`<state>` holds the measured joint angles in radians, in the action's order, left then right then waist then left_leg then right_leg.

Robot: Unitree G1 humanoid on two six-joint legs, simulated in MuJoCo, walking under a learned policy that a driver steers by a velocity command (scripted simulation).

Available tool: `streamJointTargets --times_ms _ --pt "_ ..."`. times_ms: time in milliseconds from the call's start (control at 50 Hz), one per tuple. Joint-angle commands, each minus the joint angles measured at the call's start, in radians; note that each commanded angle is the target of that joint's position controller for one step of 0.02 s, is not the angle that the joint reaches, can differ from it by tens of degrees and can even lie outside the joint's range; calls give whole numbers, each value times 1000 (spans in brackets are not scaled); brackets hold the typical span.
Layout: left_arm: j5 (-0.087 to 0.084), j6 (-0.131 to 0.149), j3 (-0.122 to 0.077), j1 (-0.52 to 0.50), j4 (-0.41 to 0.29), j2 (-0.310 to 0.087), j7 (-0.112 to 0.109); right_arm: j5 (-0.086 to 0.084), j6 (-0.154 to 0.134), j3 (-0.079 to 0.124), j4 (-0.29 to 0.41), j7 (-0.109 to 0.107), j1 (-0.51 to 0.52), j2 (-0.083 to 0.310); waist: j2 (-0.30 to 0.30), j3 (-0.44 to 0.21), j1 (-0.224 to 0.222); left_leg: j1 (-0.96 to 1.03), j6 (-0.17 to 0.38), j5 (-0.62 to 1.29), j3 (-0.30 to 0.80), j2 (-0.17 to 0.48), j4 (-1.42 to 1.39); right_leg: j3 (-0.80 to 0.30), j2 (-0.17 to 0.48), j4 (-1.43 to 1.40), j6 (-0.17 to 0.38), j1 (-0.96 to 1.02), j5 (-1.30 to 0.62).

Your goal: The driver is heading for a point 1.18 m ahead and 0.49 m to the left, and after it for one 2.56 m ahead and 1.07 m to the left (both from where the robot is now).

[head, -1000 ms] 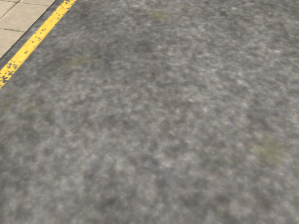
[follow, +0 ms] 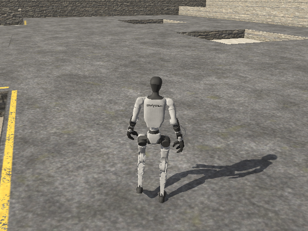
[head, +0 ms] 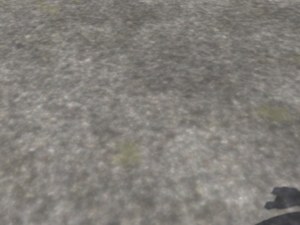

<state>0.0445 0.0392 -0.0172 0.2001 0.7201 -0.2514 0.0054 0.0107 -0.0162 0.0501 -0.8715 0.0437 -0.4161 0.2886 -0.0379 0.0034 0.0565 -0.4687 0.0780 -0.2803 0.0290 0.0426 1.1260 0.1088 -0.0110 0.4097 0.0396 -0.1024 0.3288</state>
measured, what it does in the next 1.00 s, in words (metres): walks ahead, turning left: left foot, then right foot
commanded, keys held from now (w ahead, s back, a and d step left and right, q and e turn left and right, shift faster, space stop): w+q+shift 0.90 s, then w+shift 0.10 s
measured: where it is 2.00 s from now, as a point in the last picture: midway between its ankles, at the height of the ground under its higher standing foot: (14, 112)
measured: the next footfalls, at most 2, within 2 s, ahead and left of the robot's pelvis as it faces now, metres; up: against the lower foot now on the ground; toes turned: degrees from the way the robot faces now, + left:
left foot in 0.32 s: +0.39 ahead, +0.07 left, +0.00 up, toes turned +20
right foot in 0.74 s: +0.85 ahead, +0.10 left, +0.00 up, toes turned +42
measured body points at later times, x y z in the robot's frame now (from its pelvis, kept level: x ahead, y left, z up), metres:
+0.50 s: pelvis +0.37 +0.06 -0.02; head +0.39 +0.05 +0.43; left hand +0.46 +0.34 -0.09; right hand +0.49 -0.21 -0.15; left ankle +0.35 +0.05 -0.74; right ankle +0.46 -0.12 -0.64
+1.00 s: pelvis +0.79 +0.22 +0.00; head +0.80 +0.24 +0.45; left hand +0.53 +0.38 -0.12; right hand +1.14 +0.24 -0.06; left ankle +0.76 +0.36 -0.65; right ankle +0.83 +0.07 -0.74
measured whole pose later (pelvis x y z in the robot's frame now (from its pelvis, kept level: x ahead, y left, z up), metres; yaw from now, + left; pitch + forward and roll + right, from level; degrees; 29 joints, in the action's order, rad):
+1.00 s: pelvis +0.79 +0.22 +0.00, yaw +53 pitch +2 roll -3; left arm 0.04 0.10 -0.06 0.48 0.86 -0.33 0.00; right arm 0.04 0.00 0.04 -0.63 0.07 -0.05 0.36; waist -0.06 0.00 -0.06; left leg -0.77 0.10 -0.14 0.02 0.04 1.19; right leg 0.19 0.00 0.33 -0.02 -0.03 0.32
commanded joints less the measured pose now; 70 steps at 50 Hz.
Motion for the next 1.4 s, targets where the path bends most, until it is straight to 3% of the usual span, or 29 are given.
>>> streamJointTargets --times_ms 20,180,240,280,300,320,340,360,380,420,460,540,660,700,720,740,760,780,820,900,1080,1120,1160,1180,1200,1220,1260,1340,1400 --pt "-14 39 -31 96 2 -110 -9 9 3 19 72 24 103 73 145 90 -74 -354 -15 114 23 47 118 -152 244 -277 9 134 -85" --pt "-19 76 -18 192 116 -80 -17 2 3 -18 186 50 370 9 84 194 -45 -337 44 276 -171 4 -182 150 185 -330 -39 109 -774" --pt "-17 68 -32 205 126 -170 -51 -3 15 -22 191 46 334 35 139 85 12 -66 98 243 -270 -102 -313 186 219 -151 -63 174 -1454" --pt "-1 39 -55 131 102 -243 -70 -2 25 8 122 30 61 114 182 -68 167 212 143 113 -238 -151 -312 157 265 206 -55 174 -1649" --pt "7 25 -63 71 75 -262 -65 3 23 39 55 15 -157 178 157 -152 262 448 187 34 -163 -155 -375 124 264 507 -35 60 -1532" --pt "-1 20 -61 41 74 -226 -40 -7 14 65 21 -6 -218 211 22 -137 266 612 234 52 -55 -113 -531 127 121 919 -19 -129 -749" --pt "18 45 -7 20 21 -44 -18 -14 20 76 29 -21 -107 256 -185 -52 128 677 269 144 200 12 -445 46 -32 1268 -19 -512 153" --pt "-13 71 -2 48 -93 -65 -10 3 23 84 70 -22 -40 315 -191 -202 55 819 443 -89 665 156 -694 -169 -53 1361 -38 -760 150" --pt "2 96 -2 7 -101 -126 -7 5 18 81 85 -28 -39 258 -9 -129 59 736 400 -280 775 203 -878 -224 7 1252 -22 -801 74" --pt "16 92 -1 -5 -86 -145 -7 10 -2 59 74 -38 37 178 147 65 -50 422 322 -206 639 143 -940 -211 82 1063 -43 -710 16" --pt "41 42 11 23 -82 -125 -2 3 -36 43 89 -48 88 161 155 115 -114 199 294 -122 488 53 -959 -199 134 930 -87 -605 20" --pt "15 18 31 -193 -178 -93 17 -5 -73 49 95 -39 68 175 91 158 -57 11 245 109 331 -66 -1002 -115 142 516 -125 -467 -230" --pt "-17 32 27 -264 -219 -115 10 -14 -69 75 87 -36 8 215 -14 29 15 308 137 593 348 -39 -846 -114 28 132 -70 -289 -402" --pt "-25 39 -14 -59 -165 -204 -12 -1 -70 86 97 -37 47 268 -20 -119 -95 369 88 834 356 -40 -581 -129 -20 135 -53 -42 -241" --pt "-28 42 -37 159 -112 -247 -29 5 -75 88 111 -32 118 282 -15 -214 -231 280 69 795 335 -68 -339 -129 11 141 -44 186 -176" --pt "-1 46 -67 381 -71 -310 -52 8 -89 58 139 -33 148 166 92 -332 -304 112 65 436 272 -124 3 -315 197 147 -20 422 154" --pt "48 47 -77 320 -79 -379 -45 -42 -85 13 198 -31 39 5 417 -409 -164 -189 40 -253 168 -216 268 -866 482 -76 45 564 447" --pt "27 38 -82 183 -97 -318 -35 -23 -71 6 196 -38 54 83 375 -337 -126 -299 58 -135 124 -133 335 -1018 466 -178 80 449 619" --pt "14 30 -51 75 -94 -165 -25 13 -43 19 182 -20 160 143 116 -118 -112 -287 43 12 69 -33 262 -650 373 -152 69 191 352" --pt "-13 61 -32 178 27 -97 -8 27 5 -8 252 27 263 50 125 15 -73 -324 27 33 57 54 223 -304 309 -205 28 31 -23" --pt "-23 88 -33 291 136 -190 5 28 -25 -60 345 55 533 33 62 172 -71 -110 67 257 -122 -44 -403 30 245 -405 76 -21 -673" --pt "-28 73 -40 315 172 -248 -4 44 -35 -53 320 35 487 58 120 96 -23 32 86 175 -167 -100 -467 24 258 -250 87 110 -1169" --pt "-30 53 -47 279 177 -295 -16 51 -44 -15 212 0 142 133 163 -111 156 433 107 114 -102 -125 -551 6 257 199 76 66 -1282" --pt "-31 55 -38 266 153 -254 -11 67 -45 16 158 -24 -26 211 140 -227 215 728 108 1 34 7 -537 -8 200 517 72 -154 -943" --pt "-48 58 -5 363 103 -63 9 89 -54 39 155 -40 -26 300 -146 -363 73 986 130 -212 490 355 -595 -62 45 913 59 -503 150" --pt "-71 54 -28 305 78 -150 -3 64 -53 43 171 -42 -39 280 -68 -453 111 930 135 -239 721 417 -757 -194 21 1056 82 -582 105" --pt "-63 50 -27 184 64 -122 3 41 -70 20 124 -38 78 151 0 -92 31 597 108 -70 408 308 -834 -175 105 950 76 -633 -80" --pt "-29 -21 -36 227 104 -59 19 11 -109 -9 88 -38 134 30 -5 45 -99 345 62 593 43 235 -880 -153 141 854 18 -517 -58" --pt "-21 -29 -29 95 37 -15 33 -9 -124 -12 80 -47 189 24 -60 98 -128 279 22 808 -177 163 -913 -68 108 673 3 -538 -205"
